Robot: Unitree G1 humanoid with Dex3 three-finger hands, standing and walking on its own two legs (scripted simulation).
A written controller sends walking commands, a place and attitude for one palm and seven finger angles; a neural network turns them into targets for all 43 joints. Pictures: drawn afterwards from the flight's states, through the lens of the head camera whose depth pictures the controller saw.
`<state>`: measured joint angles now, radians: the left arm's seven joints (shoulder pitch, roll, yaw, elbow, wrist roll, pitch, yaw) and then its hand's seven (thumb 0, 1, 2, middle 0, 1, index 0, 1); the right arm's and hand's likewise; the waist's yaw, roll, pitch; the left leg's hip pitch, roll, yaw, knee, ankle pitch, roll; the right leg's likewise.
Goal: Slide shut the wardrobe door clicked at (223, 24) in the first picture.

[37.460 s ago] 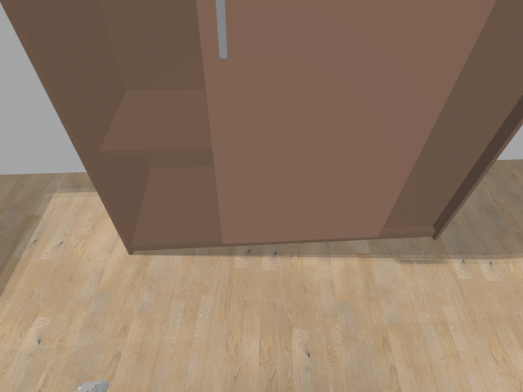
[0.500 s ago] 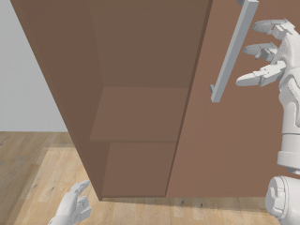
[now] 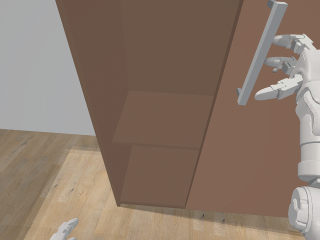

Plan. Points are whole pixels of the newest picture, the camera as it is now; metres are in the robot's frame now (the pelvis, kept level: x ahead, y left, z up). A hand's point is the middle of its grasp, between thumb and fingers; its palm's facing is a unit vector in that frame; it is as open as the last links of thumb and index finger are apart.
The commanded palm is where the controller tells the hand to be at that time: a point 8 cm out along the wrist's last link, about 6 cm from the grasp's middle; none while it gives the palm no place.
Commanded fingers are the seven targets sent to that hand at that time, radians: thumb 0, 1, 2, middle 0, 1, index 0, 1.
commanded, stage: slip the hand off the handle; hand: right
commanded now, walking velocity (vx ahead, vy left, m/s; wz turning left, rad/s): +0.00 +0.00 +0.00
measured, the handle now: (255, 58) +0.48 -0.19 +0.27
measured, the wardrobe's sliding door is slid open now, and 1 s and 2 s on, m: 0.41 0.41 0.41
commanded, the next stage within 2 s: draw the hand back to the body in 1.64 s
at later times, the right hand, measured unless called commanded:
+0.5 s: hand (311, 74) +0.41 -0.29 +0.27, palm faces +0.12 +0.98 -0.13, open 14.7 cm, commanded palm +0.39 -0.32 +0.28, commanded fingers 0.00 0.55 -0.20 0.25 1.15 0.25 1.15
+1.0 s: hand out of the picture +0.35 -0.28 +0.27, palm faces +0.14 +0.98 -0.16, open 14.7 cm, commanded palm +0.31 -0.33 +0.28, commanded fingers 0.00 0.55 -0.20 0.25 1.15 0.25 1.15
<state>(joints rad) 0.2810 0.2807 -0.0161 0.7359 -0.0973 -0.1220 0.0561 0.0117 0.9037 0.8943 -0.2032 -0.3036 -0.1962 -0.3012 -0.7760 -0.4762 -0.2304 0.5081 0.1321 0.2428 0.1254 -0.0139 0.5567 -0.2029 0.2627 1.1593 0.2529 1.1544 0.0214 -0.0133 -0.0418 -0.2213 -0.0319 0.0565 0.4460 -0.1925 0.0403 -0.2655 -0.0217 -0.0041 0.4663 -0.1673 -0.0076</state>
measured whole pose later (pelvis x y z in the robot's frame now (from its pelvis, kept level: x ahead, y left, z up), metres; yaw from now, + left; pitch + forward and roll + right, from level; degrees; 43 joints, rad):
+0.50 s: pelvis +0.04 -0.03 +0.00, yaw -1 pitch -1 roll +1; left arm 0.25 0.28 -0.04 0.66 -0.10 -0.17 0.06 0.01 0.90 0.89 -0.20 -0.30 -0.20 -0.30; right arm -0.63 -0.54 -0.33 0.33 0.17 0.29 0.28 -0.01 0.56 -0.20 0.25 1.15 0.25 1.15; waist -0.02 -0.01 -0.05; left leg -0.15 0.00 0.05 0.40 -0.23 0.00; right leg -0.21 0.02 -0.01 0.45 -0.22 -0.04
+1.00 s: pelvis +0.04 -0.03 +0.00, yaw -1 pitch -3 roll +1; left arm 0.21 0.26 -0.09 0.65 -0.09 -0.10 0.06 0.01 0.90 0.89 -0.21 -0.30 -0.20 -0.30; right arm -0.42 -0.53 -0.38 0.04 0.24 0.39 0.28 -0.01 0.56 -0.20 0.26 1.15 0.25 1.15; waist -0.04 -0.04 -0.05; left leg -0.13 0.01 0.06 0.41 -0.23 0.00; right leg -0.19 0.02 0.00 0.45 -0.21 -0.03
